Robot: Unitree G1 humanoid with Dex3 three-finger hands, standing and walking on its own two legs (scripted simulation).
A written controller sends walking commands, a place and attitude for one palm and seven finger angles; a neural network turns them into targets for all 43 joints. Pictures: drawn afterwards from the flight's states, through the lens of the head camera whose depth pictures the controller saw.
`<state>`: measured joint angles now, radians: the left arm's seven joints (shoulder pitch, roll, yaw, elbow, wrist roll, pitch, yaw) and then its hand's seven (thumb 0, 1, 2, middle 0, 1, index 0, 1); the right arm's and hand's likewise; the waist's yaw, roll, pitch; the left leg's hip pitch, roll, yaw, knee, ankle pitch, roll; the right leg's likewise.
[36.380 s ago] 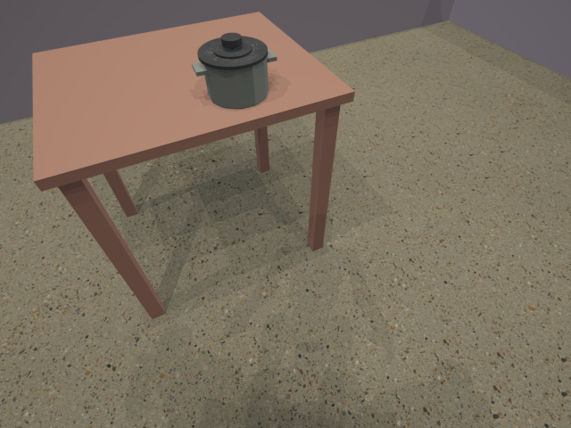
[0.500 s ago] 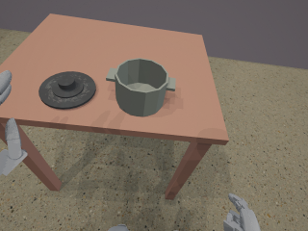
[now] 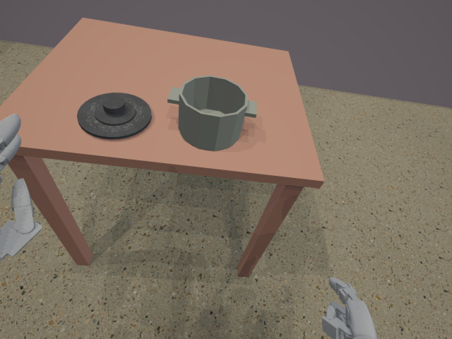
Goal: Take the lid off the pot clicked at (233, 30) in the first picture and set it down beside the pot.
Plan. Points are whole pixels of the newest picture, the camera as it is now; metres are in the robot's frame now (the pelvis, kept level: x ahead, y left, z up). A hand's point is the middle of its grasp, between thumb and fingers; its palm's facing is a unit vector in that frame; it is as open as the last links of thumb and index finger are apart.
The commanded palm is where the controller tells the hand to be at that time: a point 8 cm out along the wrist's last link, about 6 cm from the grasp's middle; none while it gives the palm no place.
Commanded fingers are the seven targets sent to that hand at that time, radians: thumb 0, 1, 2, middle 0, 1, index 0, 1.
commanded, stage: stop stepping back and stand still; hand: left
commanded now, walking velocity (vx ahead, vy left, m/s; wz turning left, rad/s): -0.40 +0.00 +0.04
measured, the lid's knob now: (114, 105) +0.61 +0.31 +0.03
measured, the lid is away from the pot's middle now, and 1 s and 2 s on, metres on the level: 0.24 0.24 0.24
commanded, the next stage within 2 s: none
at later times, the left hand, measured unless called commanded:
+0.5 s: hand out of the picture +0.03 +0.28 +0.19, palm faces +0.48 -0.83 -0.29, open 7.4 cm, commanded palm -0.04 +0.30 +0.21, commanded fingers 0.00 0.90 0.90 -0.20 -0.30 -0.20 -0.30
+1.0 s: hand out of the picture +0.01 +0.30 +0.05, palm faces +0.31 -0.89 -0.34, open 7.4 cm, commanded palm none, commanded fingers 0.00 0.90 0.90 -0.20 -0.30 -0.20 -0.30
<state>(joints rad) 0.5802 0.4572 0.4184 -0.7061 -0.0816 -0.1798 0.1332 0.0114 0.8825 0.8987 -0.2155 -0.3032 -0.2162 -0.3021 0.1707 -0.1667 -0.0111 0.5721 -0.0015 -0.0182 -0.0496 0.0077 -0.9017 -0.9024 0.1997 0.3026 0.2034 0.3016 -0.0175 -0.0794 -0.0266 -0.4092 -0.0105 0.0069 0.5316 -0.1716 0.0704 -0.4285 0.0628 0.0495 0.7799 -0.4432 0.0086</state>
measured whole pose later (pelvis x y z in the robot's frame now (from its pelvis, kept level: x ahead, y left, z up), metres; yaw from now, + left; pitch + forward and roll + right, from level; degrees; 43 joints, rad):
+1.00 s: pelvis -0.21 +0.05 -0.01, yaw +8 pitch +0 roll -1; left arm 0.22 0.31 0.19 0.07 0.02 -0.02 0.03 0.00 0.89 0.90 -0.20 -0.30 -0.20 -0.30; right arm 0.23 -0.22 -0.02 0.72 -0.03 -0.06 0.00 0.00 -0.90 -0.90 0.20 0.30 0.20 0.30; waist -0.04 0.02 -0.09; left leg -0.36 0.01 0.00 0.62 -0.25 0.02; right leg -0.49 -0.01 0.01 0.97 -0.52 0.01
